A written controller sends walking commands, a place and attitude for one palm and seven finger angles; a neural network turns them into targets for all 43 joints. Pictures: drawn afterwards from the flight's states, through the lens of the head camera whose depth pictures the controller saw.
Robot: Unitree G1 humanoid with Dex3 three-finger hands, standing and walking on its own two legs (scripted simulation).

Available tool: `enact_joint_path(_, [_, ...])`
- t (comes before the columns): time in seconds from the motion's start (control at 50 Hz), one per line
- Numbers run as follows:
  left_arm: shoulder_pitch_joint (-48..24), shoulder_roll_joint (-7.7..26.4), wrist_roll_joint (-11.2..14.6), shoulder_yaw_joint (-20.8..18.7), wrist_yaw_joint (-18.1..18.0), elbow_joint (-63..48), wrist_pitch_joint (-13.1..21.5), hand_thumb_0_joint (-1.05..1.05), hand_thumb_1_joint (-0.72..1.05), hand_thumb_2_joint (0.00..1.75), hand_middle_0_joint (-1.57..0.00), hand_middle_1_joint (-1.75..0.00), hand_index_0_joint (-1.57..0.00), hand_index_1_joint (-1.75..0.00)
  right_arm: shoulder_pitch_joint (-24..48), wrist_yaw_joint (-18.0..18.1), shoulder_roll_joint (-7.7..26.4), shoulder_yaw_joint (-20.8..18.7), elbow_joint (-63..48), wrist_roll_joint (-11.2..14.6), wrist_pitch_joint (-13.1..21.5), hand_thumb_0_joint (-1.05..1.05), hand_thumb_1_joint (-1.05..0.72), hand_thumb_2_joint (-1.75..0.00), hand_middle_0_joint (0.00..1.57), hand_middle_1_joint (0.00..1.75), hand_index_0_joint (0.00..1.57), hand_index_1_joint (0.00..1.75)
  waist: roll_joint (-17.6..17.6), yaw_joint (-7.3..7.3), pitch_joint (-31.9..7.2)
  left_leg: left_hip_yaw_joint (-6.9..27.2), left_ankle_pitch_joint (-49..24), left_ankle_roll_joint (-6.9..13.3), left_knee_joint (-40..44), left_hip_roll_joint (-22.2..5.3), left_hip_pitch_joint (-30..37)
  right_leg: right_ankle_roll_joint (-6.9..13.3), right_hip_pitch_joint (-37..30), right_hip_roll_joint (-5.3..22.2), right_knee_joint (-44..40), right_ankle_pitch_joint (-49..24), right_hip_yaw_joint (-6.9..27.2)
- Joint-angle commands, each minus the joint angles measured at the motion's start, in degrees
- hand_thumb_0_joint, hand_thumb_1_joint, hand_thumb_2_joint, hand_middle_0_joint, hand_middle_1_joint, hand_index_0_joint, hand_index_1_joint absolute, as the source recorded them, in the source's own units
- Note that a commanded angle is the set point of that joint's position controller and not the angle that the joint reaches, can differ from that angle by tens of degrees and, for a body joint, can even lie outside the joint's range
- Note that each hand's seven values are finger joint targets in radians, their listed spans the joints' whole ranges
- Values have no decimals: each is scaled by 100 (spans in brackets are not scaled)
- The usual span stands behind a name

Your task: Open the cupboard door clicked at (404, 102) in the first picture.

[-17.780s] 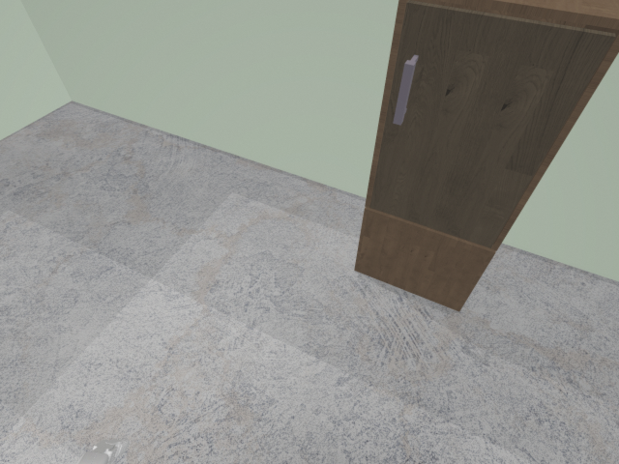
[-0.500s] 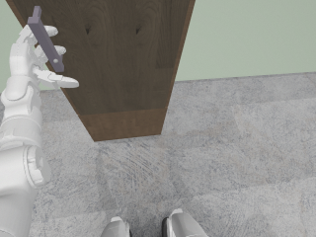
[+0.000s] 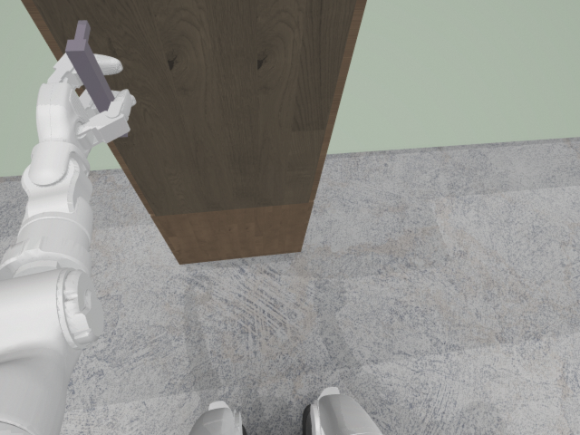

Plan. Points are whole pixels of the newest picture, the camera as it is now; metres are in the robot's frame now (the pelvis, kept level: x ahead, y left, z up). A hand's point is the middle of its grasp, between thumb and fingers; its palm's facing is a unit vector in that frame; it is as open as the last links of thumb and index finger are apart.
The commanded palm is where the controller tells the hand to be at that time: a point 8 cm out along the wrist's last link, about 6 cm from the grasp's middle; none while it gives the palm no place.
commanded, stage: close the thumb around the handle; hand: left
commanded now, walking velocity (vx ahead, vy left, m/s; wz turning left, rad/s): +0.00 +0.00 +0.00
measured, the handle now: (103, 83) +0.57 +0.21 +0.10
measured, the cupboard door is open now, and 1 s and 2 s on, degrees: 0 30 46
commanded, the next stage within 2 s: pull the door open along its arc in 0.12 s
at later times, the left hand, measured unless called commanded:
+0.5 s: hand (118, 126) +0.50 +0.18 +0.09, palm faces +0.02 -1.00 -0.02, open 5.7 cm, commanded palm +0.45 +0.23 +0.09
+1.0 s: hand (179, 213) +0.37 +0.10 +0.10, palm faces +0.38 -0.92 +0.07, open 6.1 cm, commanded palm +0.31 +0.15 +0.09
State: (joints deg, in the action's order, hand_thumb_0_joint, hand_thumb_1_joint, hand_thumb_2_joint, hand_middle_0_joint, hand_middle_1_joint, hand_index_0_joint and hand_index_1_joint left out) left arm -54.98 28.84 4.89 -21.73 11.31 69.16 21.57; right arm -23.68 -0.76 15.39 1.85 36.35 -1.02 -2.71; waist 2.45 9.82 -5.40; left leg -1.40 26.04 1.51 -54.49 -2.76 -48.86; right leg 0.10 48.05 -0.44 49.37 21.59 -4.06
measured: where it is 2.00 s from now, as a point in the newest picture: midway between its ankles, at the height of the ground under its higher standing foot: outside the picture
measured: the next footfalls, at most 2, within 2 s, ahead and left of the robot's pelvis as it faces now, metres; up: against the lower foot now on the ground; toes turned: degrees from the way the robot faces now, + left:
none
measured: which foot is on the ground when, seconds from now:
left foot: down 0.00-1.00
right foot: down 0.00-1.00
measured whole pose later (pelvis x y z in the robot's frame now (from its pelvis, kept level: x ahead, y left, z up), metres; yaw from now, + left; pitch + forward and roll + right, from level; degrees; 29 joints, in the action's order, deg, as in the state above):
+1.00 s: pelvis +0.01 -0.02 +0.02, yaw +1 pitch +11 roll +0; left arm -10.6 -3.2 1.7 -2.2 -23.0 18.1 13.8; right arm -12.4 -3.1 11.4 -0.1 31.4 -2.1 -1.3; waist 2.2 0.8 -7.2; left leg -2.1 24.2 0.0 -46.0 -1.7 -33.1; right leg 1.2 34.3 0.3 45.2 22.1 -3.2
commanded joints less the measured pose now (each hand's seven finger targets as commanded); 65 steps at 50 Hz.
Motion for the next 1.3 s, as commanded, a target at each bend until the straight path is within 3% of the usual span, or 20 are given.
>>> enact_joint_path(0.0, [-2715, 1249, 55, -87, 59, -1275, 389, 0, 90, 90, -40, -135, -40, -135, -1054, 118, 1054, -384, -196, -32, 88, 0, -90, -90, 20, 30, 20, 30, 575, 157, -2675, 469, -2501, -48, 492, 125, 2082, 76, -918, -270, -335, -1804, 119])
enact_joint_path(0.02, [-2641, 1293, 71, -121, 63, -1317, 401, 0, 90, 90, -40, -135, -40, -135, -1050, 123, 1057, -389, -197, -32, 87, 0, -90, -90, 20, 30, 20, 30, 660, 138, -2872, 463, -2673, -59, 458, 123, 2190, 67, -946, -264, -334, -1923, 138])
enact_joint_path(0.1, [-2737, 1047, 94, 60, 70, -1310, 386, 0, 90, 90, -40, -135, -40, -135, -1071, 105, 1033, -384, -156, -34, 91, 0, -90, -90, 20, 30, 20, 30, 522, 214, -2721, 478, -2657, -45, 451, 118, 2153, 60, -913, -288, -351, -1925, 106])
enact_joint_path(0.12, [-2657, 1252, 81, -105, 56, -1270, 373, 0, 90, 90, -40, -135, -40, -135, -1080, 114, 1053, -388, -150, -33, 78, 0, -90, -90, 20, 30, 20, 30, 516, 158, -2779, 471, -2687, -45, 446, 123, 2089, 54, -1005, -282, -344, -2000, 130])
enact_joint_path(0.2, [-2602, 1340, 77, -140, 68, -1237, 339, 0, 90, 90, -40, -135, -40, -135, -1079, 133, 1055, -374, -171, -18, 67, 0, -90, -90, 20, 30, 20, 30, 418, 163, -2701, 416, -2563, -10, 477, 154, 1893, 55, -1211, -279, -379, -2093, 169])
enact_joint_path(0.22, [-2526, 1706, 36, -383, 74, -1123, 329, 0, 90, 90, -40, -135, -40, -135, -1070, 150, 1079, -366, -163, -10, 47, 0, -90, -90, 20, 30, 20, 30, 457, 101, -2656, 388, -2504, -7, 477, 156, 1767, 48, -1289, -269, -379, -2114, 196])
enact_joint_path(0.24, [-2417, 1647, 35, -316, 106, -1203, 319, 0, 90, 90, -40, -135, -40, -135, -1045, 152, 1069, -362, -215, 2, 40, 0, -90, -90, 20, 30, 20, 30, 415, 84, -2726, 365, -2458, 5, 493, 177, 1739, 41, -1385, -269, -377, -2146, 211])
enact_joint_path(0.34, [-1600, 1456, 157, -290, 242, -1510, 316, 0, 90, 90, -40, -135, -40, -135, -909, 134, 1031, -378, -413, 34, 12, 0, -90, -90, 20, 30, 20, 30, 567, -147, -2870, 288, -2743, -21, 561, 168, 1937, 66, -1565, -266, -368, -2363, 176])
enact_joint_path(0.44, [-544, 1218, 397, -323, 293, -2051, 232, 0, 90, 90, -40, -135, -40, -135, -732, 94, 983, -415, -635, 96, -23, 0, -90, -90, 20, 30, 20, 30, 228, -378, -2859, 142, -2815, 13, 698, 195, 1752, 62, -2200, -269, -445, -2794, 209])
enact_joint_path(0.66, [2435, 68, 804, 147, 76, -4371, -2, 0, 90, 90, -40, -135, -40, -135, -27, -7, 753, -489, -1112, 273, 95, 0, -90, -90, 20, 30, 20, 30, -1, -834, -2350, -54, -3351, -3, 1115, 183, 2032, 66, -2839, -183, -619, -3326, 162])
enact_joint_path(0.68, [2435, -170, 1120, -452, -655, -4783, -70, 0, 90, 90, -40, -135, -40, -135, 204, -25, 568, -483, -1151, 260, 163, 0, -90, -90, 20, 30, 20, 30, -47, -1220, -2218, -63, -3198, -98, 1184, 213, 1890, 62, -2820, -199, -695, -3111, 52])
enact_joint_path(0.72, [2955, -910, 973, 66, -1329, -5069, -179, 0, 90, 90, -40, -135, -40, -135, 347, -93, 529, -470, -1122, 241, 277, 0, -90, -90, 20, 30, 20, 30, 31, -1046, -1887, -69, -3041, -161, 1267, 202, 2011, 54, -2664, -201, -745, -2873, -7])
enact_joint_path(0.8, [3175, -1401, 479, 481, -2331, -5838, -198, 0, 90, 90, -40, -135, -40, -135, 510, -143, 468, -496, -1099, 99, 340, 0, -90, -90, 20, 30, 20, 30, -466, -1010, -1925, -41, -2866, -169, 1278, 206, 2056, 76, -2855, -145, -716, -2829, 15])
enact_joint_path(0.86, [3279, -2043, -4, 1084, -3037, -6167, -287, 0, 90, 90, -40, -135, -40, -135, 748, -179, 337, -465, -1096, -22, 343, 0, -90, -90, 20, 30, 20, 30, -129, -1013, -1776, -41, -2761, -195, 1297, 204, 2188, 96, -2674, -70, -699, -2588, 25])
enact_joint_path(0.9, [3338, -2326, -303, 1376, -3508, -6267, -370, 0, 90, 90, -40, -135, -40, -135, 857, -173, 303, -464, -1093, -99, 323, 0, -90, -90, 20, 30, 20, 30, -512, -972, -1678, 24, -2491, -176, 1323, 194, 2148, 102, -2674, -58, -766, -2306, 22])
enact_joint_path(0.96, [3358, -2895, -681, 1886, -4154, -6426, -580, 0, 90, 90, -40, -135, -40, -135, 1142, -151, 216, -439, -1100, -186, 287, 0, -90, -90, 20, 30, 20, 30, -362, -961, -1626, 21, -2196, -182, 1334, 221, 2154, 113, -2608, 1, -792, -2017, 44])
enact_joint_path(1.02, [3317, -3152, -969, 2365, -4394, -6581, -749, 0, 90, 90, -40, -135, -40, -135, 1271, -99, 199, -440, -1095, -230, 225, 0, -90, -90, 20, 30, 20, 30, -509, -857, -1566, 37, -1897, -152, 1335, 225, 2217, 116, -2570, 27, -912, -1778, 93])
enact_joint_path(1.1, [3540, -3515, -1089, 2861, -4409, -6715, -915, 0, 90, 90, -40, -135, -40, -135, 1407, 9, 152, -429, -1097, -257, 181, 0, -90, -90, 20, 30, 20, 30, -777, -793, -1508, 46, -1761, -119, 1326, 237, 2277, 106, -2699, 57, -1077, -1775, 167])
enact_joint_path(1.14, [3782, -3711, -1051, 3046, -4394, -6953, -946, 0, 90, 90, -40, -135, -40, -135, 1499, 33, 107, -428, -1123, -258, 189, 0, -90, -90, 20, 30, 20, 30, -580, -840, -1555, 16, -1852, -122, 1324, 256, 2405, 118, -2793, 75, -1082, -1933, 177])
enact_joint_path(1.28, [5348, -4161, -1072, 3668, -4379, -7761, -1078, 0, 90, 90, -40, -135, -40, -135, 1687, -18, -17, -391, -1286, -211, 277, 0, -90, -90, 20, 30, 20, 30, -729, -937, -1336, 45, -1916, -133, 1331, 291, 2441, 67, -3129, 175, -1186, -2461, 235])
